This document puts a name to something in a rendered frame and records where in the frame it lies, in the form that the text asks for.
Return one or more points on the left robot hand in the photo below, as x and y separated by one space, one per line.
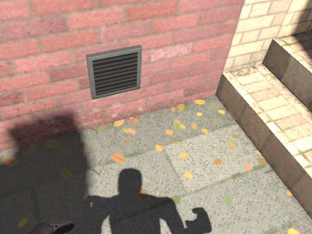
53 227

